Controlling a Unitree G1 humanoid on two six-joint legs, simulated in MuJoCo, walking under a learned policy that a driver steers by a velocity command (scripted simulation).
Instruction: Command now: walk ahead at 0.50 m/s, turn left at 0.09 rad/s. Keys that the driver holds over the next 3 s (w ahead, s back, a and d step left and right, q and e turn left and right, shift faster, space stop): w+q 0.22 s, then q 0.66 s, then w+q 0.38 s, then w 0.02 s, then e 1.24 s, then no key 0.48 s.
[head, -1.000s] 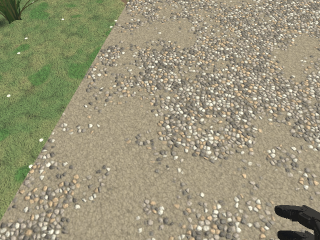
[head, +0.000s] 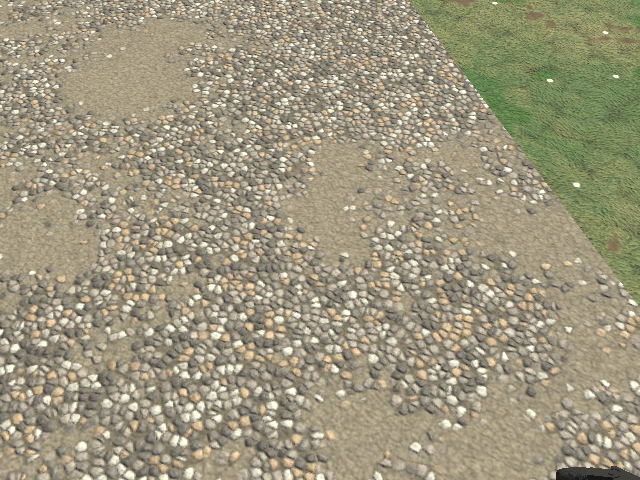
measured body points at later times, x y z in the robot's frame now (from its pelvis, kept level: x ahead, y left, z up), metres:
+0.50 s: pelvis +0.26 +0.04 +0.00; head +0.29 +0.06 +0.45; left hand +0.42 +0.33 -0.08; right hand +0.37 -0.24 -0.11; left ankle +0.18 +0.12 -0.74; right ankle +0.43 -0.05 -0.71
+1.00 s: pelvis +0.31 +0.07 -0.01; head +0.32 +0.10 +0.44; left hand +0.28 +0.39 -0.12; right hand +0.58 -0.10 -0.09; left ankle +0.25 +0.15 -0.74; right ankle +0.43 -0.03 -0.73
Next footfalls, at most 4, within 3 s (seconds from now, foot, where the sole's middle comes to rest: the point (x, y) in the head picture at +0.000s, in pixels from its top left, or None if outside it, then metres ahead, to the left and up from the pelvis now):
0.06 left None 0.21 0.12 -0.77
0.54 right None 0.47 -0.02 -0.77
0.98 left None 0.28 0.18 -0.77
1.46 right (277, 401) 0.64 0.19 -0.77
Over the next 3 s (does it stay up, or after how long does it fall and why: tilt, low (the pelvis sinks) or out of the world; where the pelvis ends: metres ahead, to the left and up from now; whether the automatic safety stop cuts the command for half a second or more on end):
stays up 0.56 0.26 0.00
